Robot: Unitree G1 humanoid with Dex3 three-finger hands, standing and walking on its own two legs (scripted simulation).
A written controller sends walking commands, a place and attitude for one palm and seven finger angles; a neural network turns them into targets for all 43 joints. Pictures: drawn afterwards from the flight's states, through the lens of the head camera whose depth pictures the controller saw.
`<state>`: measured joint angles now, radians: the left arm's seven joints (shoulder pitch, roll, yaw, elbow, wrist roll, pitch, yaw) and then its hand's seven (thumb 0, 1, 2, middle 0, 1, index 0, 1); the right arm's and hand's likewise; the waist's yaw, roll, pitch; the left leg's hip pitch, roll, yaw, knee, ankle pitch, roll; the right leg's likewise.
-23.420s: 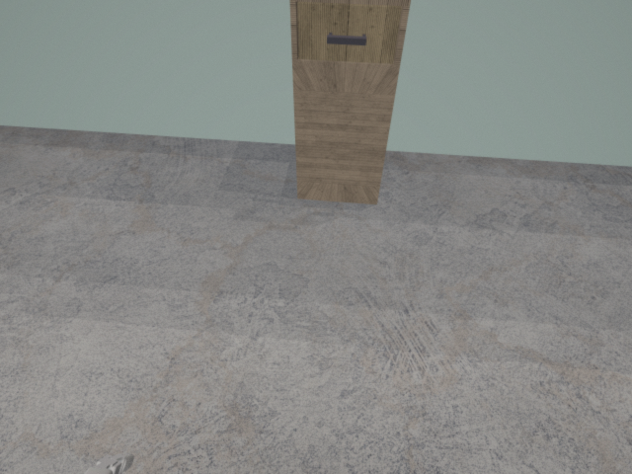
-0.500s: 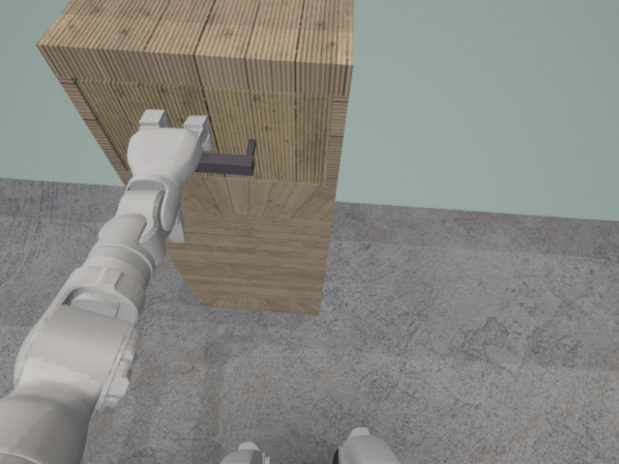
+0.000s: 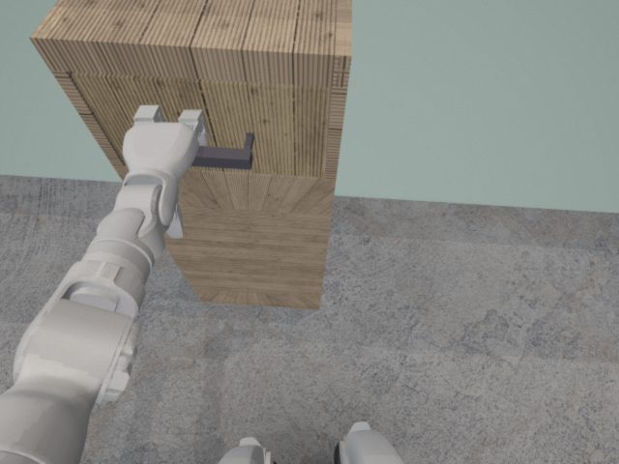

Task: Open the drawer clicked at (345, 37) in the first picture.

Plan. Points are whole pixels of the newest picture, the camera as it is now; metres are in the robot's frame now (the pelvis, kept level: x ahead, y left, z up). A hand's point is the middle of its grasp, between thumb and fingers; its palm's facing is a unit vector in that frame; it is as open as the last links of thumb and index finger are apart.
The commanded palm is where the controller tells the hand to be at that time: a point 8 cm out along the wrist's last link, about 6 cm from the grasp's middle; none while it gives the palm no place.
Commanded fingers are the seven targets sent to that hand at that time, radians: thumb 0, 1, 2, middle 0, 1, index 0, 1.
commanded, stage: lift the fingers back up to retry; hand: left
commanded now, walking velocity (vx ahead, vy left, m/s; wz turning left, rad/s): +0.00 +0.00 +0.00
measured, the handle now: (209, 146) +0.55 +0.12 +0.04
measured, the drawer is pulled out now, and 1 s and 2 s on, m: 0.00 0.00 0.00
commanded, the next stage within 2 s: re-aim the fingers above the handle in 0.62 s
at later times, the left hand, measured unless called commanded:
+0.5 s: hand (183, 148) +0.51 +0.14 +0.09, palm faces +0.02 -0.04 -1.00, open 13.7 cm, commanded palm +0.48 +0.15 +0.15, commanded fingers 0.00 -0.50 0.30 -0.30 -1.20 -0.30 -1.20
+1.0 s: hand (178, 154) +0.49 +0.15 +0.09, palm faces +0.00 -0.02 -1.00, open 13.9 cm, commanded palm +0.47 +0.16 +0.15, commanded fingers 0.00 -0.50 0.30 -0.30 -1.20 -0.30 -1.20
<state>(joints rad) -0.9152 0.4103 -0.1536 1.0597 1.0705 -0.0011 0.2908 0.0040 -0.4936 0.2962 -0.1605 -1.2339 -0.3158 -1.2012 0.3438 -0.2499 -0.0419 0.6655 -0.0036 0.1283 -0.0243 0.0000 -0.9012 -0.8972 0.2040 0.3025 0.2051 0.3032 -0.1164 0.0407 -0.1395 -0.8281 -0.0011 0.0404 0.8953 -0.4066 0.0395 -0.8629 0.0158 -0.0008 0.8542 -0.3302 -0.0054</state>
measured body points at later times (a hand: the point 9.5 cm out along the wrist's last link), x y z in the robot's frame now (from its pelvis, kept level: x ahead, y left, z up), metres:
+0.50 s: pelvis +0.04 +0.00 +0.03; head +0.11 -0.02 +0.47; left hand +0.50 +0.14 +0.14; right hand +0.11 -0.26 -0.11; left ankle +0.01 +0.10 -0.69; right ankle +0.04 -0.12 -0.69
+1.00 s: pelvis +0.03 -0.02 +0.03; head +0.10 -0.04 +0.47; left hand +0.49 +0.15 +0.15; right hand +0.12 -0.29 -0.10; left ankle +0.01 +0.10 -0.69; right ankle +0.04 -0.12 -0.69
